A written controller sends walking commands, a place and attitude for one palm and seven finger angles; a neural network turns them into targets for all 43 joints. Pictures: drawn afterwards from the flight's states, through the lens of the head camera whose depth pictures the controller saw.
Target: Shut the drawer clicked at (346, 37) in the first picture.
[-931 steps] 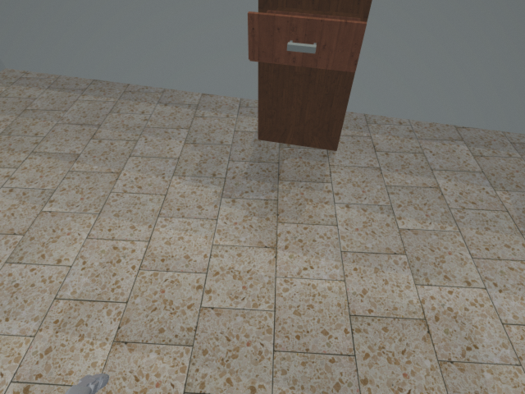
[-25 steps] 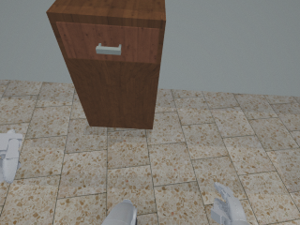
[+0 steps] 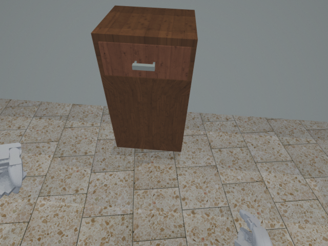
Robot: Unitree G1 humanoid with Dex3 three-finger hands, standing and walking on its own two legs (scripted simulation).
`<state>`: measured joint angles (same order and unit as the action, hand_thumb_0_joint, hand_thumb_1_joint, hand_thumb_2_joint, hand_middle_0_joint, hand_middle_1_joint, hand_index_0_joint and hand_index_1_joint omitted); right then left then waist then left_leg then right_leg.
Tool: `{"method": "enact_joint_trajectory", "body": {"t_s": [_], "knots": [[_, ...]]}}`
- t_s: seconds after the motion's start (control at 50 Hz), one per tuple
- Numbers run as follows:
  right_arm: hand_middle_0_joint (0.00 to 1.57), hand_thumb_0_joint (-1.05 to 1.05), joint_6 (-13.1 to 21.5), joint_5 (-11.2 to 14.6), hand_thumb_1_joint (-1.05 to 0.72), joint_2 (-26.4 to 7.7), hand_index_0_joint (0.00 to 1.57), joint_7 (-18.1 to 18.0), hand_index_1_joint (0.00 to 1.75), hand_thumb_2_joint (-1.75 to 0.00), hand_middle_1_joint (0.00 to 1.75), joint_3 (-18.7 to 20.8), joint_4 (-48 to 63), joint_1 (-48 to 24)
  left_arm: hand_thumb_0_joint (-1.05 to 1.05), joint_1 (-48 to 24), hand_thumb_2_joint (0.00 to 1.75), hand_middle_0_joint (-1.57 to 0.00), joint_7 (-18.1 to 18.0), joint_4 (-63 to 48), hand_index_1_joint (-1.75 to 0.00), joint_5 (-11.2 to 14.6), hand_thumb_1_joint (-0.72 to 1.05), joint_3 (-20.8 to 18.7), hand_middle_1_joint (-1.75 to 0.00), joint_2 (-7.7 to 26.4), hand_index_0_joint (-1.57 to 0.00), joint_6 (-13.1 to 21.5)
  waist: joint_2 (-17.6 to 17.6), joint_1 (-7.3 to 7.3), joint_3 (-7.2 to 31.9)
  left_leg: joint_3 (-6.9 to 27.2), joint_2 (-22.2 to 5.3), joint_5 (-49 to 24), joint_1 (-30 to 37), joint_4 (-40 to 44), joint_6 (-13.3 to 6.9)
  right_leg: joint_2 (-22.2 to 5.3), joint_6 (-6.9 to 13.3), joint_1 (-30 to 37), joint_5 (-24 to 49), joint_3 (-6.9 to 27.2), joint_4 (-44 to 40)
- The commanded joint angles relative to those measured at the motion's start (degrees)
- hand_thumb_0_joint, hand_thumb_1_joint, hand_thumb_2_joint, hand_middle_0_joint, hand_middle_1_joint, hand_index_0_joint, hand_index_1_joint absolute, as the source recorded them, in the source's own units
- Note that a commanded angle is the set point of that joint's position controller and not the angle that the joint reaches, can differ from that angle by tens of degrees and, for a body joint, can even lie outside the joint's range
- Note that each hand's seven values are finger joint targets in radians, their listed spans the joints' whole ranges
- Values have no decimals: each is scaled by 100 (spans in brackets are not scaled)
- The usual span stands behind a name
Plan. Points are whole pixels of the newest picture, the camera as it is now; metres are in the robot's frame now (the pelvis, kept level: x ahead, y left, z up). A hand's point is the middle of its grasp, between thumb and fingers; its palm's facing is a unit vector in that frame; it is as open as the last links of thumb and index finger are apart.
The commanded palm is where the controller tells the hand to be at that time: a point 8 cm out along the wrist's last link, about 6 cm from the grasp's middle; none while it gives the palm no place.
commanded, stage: stop stepping back and stand still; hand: left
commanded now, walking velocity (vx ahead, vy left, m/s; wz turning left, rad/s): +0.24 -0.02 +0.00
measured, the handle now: (144, 65) +0.93 +0.15 -0.03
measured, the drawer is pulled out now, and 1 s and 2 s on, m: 0.00 0.00 0.00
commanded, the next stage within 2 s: let the arm hang, fingers relaxed in 0.34 s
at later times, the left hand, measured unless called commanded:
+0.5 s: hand (37, 183) +0.20 +0.27 +0.12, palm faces +0.27 -0.80 -0.53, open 3.2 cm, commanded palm none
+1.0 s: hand out of the picture -0.02 +0.21 -0.17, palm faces +0.10 -0.97 -0.22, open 5.1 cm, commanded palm none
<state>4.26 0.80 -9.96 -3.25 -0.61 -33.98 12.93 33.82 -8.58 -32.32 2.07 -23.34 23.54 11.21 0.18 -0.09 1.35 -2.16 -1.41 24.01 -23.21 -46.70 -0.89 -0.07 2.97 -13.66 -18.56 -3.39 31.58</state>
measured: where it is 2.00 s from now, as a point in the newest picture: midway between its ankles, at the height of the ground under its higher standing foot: outside the picture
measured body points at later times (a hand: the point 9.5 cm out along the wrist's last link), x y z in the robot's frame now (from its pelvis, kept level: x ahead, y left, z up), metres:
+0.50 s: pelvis +0.00 +0.02 -0.01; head +0.01 +0.02 +0.44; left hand +0.18 +0.31 +0.15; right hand +0.14 -0.21 -0.12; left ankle +0.02 +0.13 -0.71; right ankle +0.04 -0.11 -0.73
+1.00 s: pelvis +0.00 +0.01 +0.01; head +0.02 +0.02 +0.46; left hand -0.03 +0.26 -0.15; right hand +0.03 -0.21 -0.14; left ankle -0.01 +0.11 -0.73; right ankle +0.04 -0.10 -0.73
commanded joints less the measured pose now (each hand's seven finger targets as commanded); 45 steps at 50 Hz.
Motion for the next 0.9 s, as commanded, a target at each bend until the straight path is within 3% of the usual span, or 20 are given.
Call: {"method": "enact_joint_trajectory", "body": {"t_s": [0.0, 0.08, 0.1, 0.12, 0.14, 0.18, 0.24, 0.32, 0.38, 0.4, 0.42, 0.48, 0.5, 0.52, 0.56, 0.62, 0.66, 0.68, 0.78, 0.88], "knots": [[20, 0, 291, -28, -90, -768, 20, -73, 30, -90, 30, 291, 699, -504, 0, -370, 90, -140, -50, -760, -160, 67, 90, -305, -160, 668, -140, 202, -1074, 125, -162, 261, -297, 3, -1089, -1395, -27, -1784, 991, -31, -583, 2113, -1763], [20, 0, 393, -121, -90, -784, 20, -267, 30, -90, 30, 213, 634, -662, 0, -1092, 90, -140, -97, -1410, -160, -82, 90, 57, -160, 614, -140, 228, -98, 250, -352, -224, -155, -145, 1521, 1419, -69, -930, 379, -1937, -2334, 510, -758], [20, 0, 487, -153, -90, -935, 20, -300, 30, -90, 30, 235, 672, -557, 0, -1093, 90, -140, -114, -1693, -160, -70, 90, 47, -160, 600, -140, 318, 1062, 242, -238, 503, -458, 560, 1720, 2320, -206, -510, 186, -1990, -1908, 252, 464], [20, 0, 573, -147, -90, -1062, 20, -262, 30, -90, 30, 224, 757, -502, 0, -1152, 90, -140, -188, -2163, -160, -107, 90, -49, -160, 651, -140, 423, 2775, 188, -80, 2590, -1619, 1731, 1967, 3510, -560, 9, -143, -2525, -1683, -173, 2151], [20, 0, 637, -182, -90, -826, 20, -227, 30, -90, 30, 138, 778, -453, 0, -1232, 90, -140, -251, -2459, -160, -232, 90, -171, -160, 832, -140, 534, 2680, 221, -297, 3353, -2047, 1585, 1446, 3935, -1003, 51, -168, -2554, -1380, 281, 3229], [20, 0, 708, -142, -90, -749, 20, -141, 30, -90, 30, 231, 679, -343, 0, -639, 90, -140, -207, -2121, -160, -122, 90, -584, -160, 1084, -140, 562, 1011, 100, 89, 2713, -1862, -546, 1637, 3306, -1067, -225, -270, -2342, -979, 387, 3269], [20, 0, 726, -111, -90, -691, 20, 52, 30, -90, 30, 236, 595, -397, 0, 142, 90, -140, -154, -2041, -160, -47, 90, -701, -160, 972, -140, 455, 1256, 35, 146, 1409, -1495, -1745, 923, 2931, -790, -293, -339, -1110, -542, 97, 1851], [20, 0, 506, -97, -90, -817, 20, 60, 30, -90, 30, 288, 783, -498, 0, 628, 90, -140, -106, -1433, -160, -2, 90, -681, -160, 797, -140, 391, 1087, 0, 115, 407, -1037, -70, -433, 2429, -361, 71, -262, 837, -408, -383, 87], [20, 0, 303, -24, -90, -692, 20, -13, 30, -90, 30, 306, 830, -566, 0, 427, 90, -140, -133, -1106, -160, 106, 90, -705, -160, 924, -140, 191, -1472, 76, -265, -85, 18, 268, -1066, -449, 46, -1867, 668, 197, -1186, 2764, -2065], [20, 0, 328, -95, -90, -735, 20, -37, 30, -90, 30, 311, 711, -508, 0, 188, 90, -140, -161, -1159, -160, 137, 90, -940, -160, 1180, -140, 296, -1165, 95, -210, 34, -169, 90, -908, -770, 65, -1963, 756, 176, 16, 2400, -1970], [20, 0, 454, -95, -90, -1052, 20, 519, 30, -90, 30, 473, -370, -428, 0, -576, 90, -140, 618, 3298, -160, -641, 90, 1456, -160, -61, -140, -694, -730, 307, 275, -62, -651, 585, -1238, -1042, 64, -2547, 653, 79, 2947, 917, -508], [20, 0, -171, -123, -90, -755, 20, 524, 30, -90, 30, 342, -563, 565, 0, -1119, 90, -128, 760, 3651, -147, -420, 90, 1643, -147, -542, -128, -1193, -895, 507, 299, 183, -360, -1297, 725, 967, 68, -1007, 56, -1330, 186, -64, 544], [20, 0, -200, -214, -90, -1003, 20, 495, 30, -90, 30, 343, -509, 488, 0, -1128, 90, -124, 804, 3908, -143, -395, 90, 1800, -143, -751, -124, -1222, -72, 426, 248, 1205, -843, -2321, 896, 1584, -235, -461, -270, -1759, -284, -286, 1276], [20, 0, -187, -331, -90, -1329, 20, 417, 30, -90, 30, 401, -466, 342, 0, -1241, 90, -120, 803, 4136, -138, -370, 90, 1858, -138, -803, -120, -1231, 494, 346, 48, 2261, -1646, -3227, 779, 2158, -774, -189, -479, -1995, -1081, -195, 1992], [20, 0, -223, -456, -90, -1499, 20, 306, 30, -90, 30, 382, -369, -9, 0, -1666, 90, -112, 792, 4735, -130, -320, 90, 1892, -130, -682, -112, -1206, -149, 167, -132, 2384, -1970, -3741, 267, 2316, -1272, -311, -401, -1478, -1422, 497, 2250], [20, 0, -276, -343, -90, -1160, 20, 267, 30, -90, 30, 249, -660, -437, 0, -1243, 90, -100, 810, 6140, -117, -321, 90, 1853, -117, -503, -100, -1184, 825, -265, 41, 960, -912, -2862, -406, 1814, -527, -301, -368, 238, 290, 426, 517], [20, 0, -425, -194, -90, -637, 20, 284, 30, -90, 30, 211, -765, -200, 0, -1166, 90, -92, 790, 6802, -108, -329, 90, 1889, -108, 70, -92, -1080, -1008, -76, -12, 20, 188, -23, -215, 585, 87, -1276, -60, -256, 974, 2048, -1131], [20, 0, -527, -192, -90, -660, 20, 292, 30, -90, 30, 269, -972, 9, 0, -1491, 90, -88, 808, 7028, -104, -318, 90, 1956, -104, 34, -88, -1068, -1065, 32, -139, 76, 194, 483, 194, 146, 49, -1544, 218, -773, 237, 2282, -1708], [20, 0, -513, -202, -90, -374, 20, 286, 30, -90, 30, 245, -1612, 725, 0, -1889, 90, -68, 731, 7685, -82, -292, 90, 2004, -82, -469, -68, -1071, 82, 317, 150, 397, -71, -1225, 1374, 1657, -115, -811, 236, -771, 262, 1190, -1027], [20, 0, -374, -192, -90, -549, 20, 176, 30, -90, 30, 212, -1915, 389, 0, -1579, 90, -48, 742, 8432, -60, -250, 90, 2113, -60, -575, -48, -1082, 390, -33, 81, 799, -464, -1546, 809, 2519, -265, -433, -73, 354, 1165, 757, -900]]}}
